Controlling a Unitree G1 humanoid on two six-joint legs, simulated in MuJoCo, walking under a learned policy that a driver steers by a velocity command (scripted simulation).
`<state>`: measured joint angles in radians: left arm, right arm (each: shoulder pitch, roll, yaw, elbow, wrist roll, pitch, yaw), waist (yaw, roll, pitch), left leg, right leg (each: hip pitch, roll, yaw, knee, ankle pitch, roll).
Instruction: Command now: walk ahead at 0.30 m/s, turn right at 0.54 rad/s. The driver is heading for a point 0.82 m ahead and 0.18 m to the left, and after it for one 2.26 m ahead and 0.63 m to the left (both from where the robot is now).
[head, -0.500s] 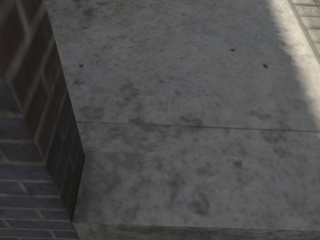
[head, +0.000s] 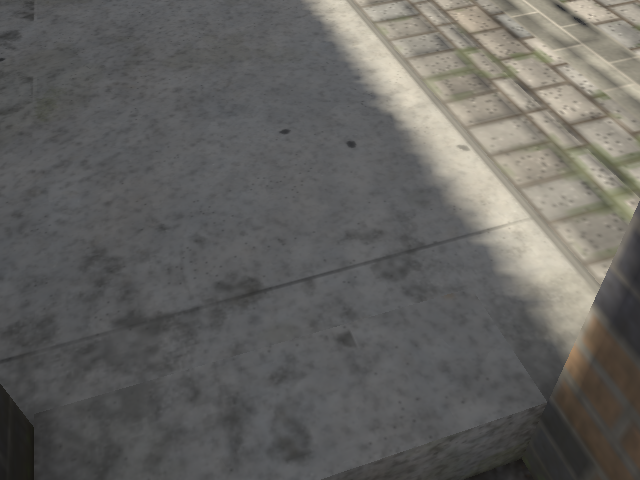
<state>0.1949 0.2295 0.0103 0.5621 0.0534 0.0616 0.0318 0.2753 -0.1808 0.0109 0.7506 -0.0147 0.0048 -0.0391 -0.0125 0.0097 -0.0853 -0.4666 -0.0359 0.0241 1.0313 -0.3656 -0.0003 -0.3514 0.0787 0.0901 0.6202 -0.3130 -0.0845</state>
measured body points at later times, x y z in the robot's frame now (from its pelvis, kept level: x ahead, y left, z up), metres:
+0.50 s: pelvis +0.15 -0.03 +0.04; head +0.20 -0.01 +0.49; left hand +0.42 +0.10 -0.02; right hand +0.07 -0.25 -0.09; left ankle -0.01 +0.11 -0.68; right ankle +0.29 -0.15 -0.54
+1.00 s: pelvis +0.23 +0.03 +0.18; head +0.24 +0.05 +0.62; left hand +0.31 +0.33 +0.07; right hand +0.47 -0.12 +0.09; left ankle +0.22 +0.12 -0.54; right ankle +0.28 -0.15 -0.51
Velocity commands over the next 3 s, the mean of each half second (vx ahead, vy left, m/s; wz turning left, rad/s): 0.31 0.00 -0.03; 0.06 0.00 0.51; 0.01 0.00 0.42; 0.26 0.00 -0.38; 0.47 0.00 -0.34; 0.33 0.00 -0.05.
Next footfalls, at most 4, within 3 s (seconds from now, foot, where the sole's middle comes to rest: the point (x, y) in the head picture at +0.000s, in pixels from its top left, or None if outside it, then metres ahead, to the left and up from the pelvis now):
0.08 left None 0.02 0.11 -0.77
0.46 right None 0.33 -0.16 -0.57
0.96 left None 0.26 0.14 -0.57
1.64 right None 0.36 -0.17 -0.57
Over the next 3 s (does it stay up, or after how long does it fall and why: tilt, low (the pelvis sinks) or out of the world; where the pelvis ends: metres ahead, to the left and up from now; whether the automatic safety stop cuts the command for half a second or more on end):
stays up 0.71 0.07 0.41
